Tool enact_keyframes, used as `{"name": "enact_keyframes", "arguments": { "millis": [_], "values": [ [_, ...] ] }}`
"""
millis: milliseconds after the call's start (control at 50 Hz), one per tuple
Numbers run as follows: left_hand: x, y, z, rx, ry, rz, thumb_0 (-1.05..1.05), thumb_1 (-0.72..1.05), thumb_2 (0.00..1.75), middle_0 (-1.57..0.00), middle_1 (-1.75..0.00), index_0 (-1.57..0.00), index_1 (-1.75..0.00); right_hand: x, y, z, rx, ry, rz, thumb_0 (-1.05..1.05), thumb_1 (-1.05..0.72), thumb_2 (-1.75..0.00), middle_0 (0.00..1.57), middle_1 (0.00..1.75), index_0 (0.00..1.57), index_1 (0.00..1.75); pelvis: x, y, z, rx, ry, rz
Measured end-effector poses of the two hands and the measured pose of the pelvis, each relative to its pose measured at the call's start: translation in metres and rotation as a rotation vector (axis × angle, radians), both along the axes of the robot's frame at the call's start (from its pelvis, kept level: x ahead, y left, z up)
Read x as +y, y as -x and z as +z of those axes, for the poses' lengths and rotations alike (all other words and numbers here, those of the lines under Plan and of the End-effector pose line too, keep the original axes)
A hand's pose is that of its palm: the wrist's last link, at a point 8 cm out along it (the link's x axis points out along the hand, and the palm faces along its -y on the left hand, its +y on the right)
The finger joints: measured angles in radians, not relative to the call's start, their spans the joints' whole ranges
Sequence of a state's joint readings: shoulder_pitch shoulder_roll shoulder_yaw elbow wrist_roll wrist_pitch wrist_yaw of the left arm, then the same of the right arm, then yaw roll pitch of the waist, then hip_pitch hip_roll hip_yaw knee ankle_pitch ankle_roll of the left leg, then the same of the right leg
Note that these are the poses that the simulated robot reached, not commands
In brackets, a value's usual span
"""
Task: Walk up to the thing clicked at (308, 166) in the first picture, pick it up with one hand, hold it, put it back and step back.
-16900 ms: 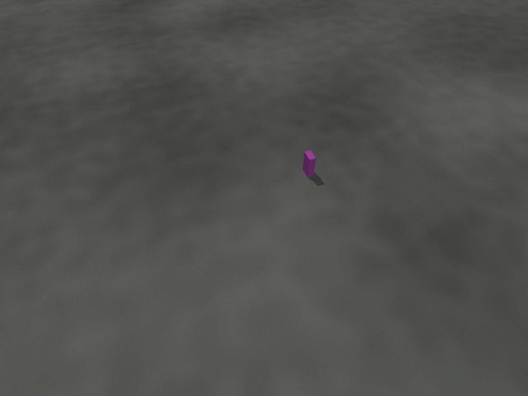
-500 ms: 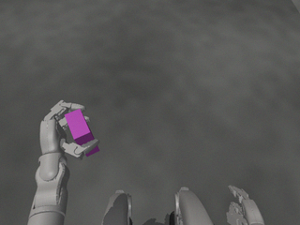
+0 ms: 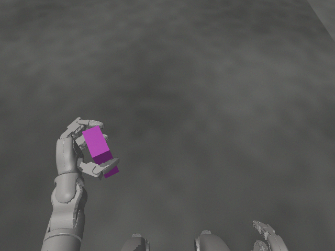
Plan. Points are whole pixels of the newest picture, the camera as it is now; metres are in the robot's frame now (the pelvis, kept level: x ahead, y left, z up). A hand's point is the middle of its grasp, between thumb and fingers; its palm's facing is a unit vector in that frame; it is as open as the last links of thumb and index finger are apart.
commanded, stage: hold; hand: left
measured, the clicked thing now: (102, 153) +0.35 +0.17 +0.02
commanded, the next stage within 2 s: crouch in 0.90 s
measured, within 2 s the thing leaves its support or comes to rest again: neither
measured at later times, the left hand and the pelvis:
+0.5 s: hand (100, 137) +0.36 +0.16 +0.07, palm faces +0.17 -0.98 -0.01, open 10.7 cm; pelvis +0.02 -0.01 +0.02, yaw +0 degrees
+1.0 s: hand (97, 138) +0.35 +0.16 +0.08, palm faces +0.17 -0.99 -0.01, open 10.7 cm; pelvis +0.01 -0.01 +0.03, yaw +0 degrees
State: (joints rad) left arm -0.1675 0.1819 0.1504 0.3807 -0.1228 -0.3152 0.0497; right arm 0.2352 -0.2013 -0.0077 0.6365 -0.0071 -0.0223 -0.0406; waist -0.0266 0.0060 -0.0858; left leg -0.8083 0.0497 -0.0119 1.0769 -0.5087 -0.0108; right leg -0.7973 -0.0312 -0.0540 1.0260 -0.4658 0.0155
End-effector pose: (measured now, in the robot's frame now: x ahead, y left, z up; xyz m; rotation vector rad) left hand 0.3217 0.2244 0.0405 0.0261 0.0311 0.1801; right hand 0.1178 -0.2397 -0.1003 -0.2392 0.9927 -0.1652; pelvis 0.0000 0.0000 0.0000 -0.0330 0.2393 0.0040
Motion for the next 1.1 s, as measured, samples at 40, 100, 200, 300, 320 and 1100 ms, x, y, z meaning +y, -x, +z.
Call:
{"name": "enact_keyframes", "arguments": {
  "millis": [40, 100, 200, 300, 320, 1100],
  "values": [
    [-0.002, -0.001, 0.003, -0.002, 0.002, -0.001, -0.02, -0.57, 1.09, -0.74, -1.05, -0.77, -1.07, -0.002, -0.001, 0.003, 0.000, 0.001, -0.001, 0.01, -0.92, -0.90, 0.20, 0.30, 0.21, 0.30, -0.001, -0.001, 0.003, -0.007, -0.002, 0.000],
    [-0.003, -0.003, 0.007, -0.006, 0.005, 0.001, -0.02, -0.57, 1.08, -0.74, -1.05, -0.77, -1.07, -0.004, -0.004, 0.007, 0.000, 0.003, -0.002, 0.01, -0.91, -0.90, 0.20, 0.30, 0.21, 0.30, -0.002, -0.004, 0.007, -0.014, -0.004, -0.001],
    [-0.006, -0.006, 0.013, -0.010, 0.013, 0.003, -0.02, -0.56, 1.08, -0.73, -1.05, -0.76, -1.07, -0.008, -0.008, 0.012, 0.000, 0.004, -0.002, 0.01, -0.91, -0.90, 0.20, 0.30, 0.21, 0.30, -0.004, -0.009, 0.012, -0.024, -0.006, 0.000],
    [-0.008, -0.009, 0.018, -0.010, 0.011, -0.002, -0.02, -0.57, 1.09, -0.73, -1.06, -0.76, -1.08, -0.009, -0.011, 0.015, 0.004, 0.001, -0.003, 0.01, -0.91, -0.90, 0.20, 0.30, 0.20, 0.30, -0.006, -0.012, 0.016, -0.036, -0.008, 0.000],
    [-0.009, -0.010, 0.019, -0.011, 0.012, -0.002, -0.02, -0.57, 1.09, -0.73, -1.06, -0.76, -1.08, -0.010, -0.012, 0.016, 0.005, 0.000, -0.004, 0.01, -0.91, -0.90, 0.20, 0.30, 0.20, 0.30, -0.006, -0.012, 0.017, -0.038, -0.008, -0.001],
    [-0.012, 0.003, 0.043, -0.034, 0.022, 0.000, -0.02, -0.61, 1.13, -0.72, -1.11, -0.75, -1.13, -0.009, -0.018, 0.033, -0.028, -0.029, -0.004, 0.01, -0.91, -0.90, 0.20, 0.30, 0.20, 0.30, -0.008, -0.013, 0.033, -0.106, -0.016, -0.003]
  ]
}}
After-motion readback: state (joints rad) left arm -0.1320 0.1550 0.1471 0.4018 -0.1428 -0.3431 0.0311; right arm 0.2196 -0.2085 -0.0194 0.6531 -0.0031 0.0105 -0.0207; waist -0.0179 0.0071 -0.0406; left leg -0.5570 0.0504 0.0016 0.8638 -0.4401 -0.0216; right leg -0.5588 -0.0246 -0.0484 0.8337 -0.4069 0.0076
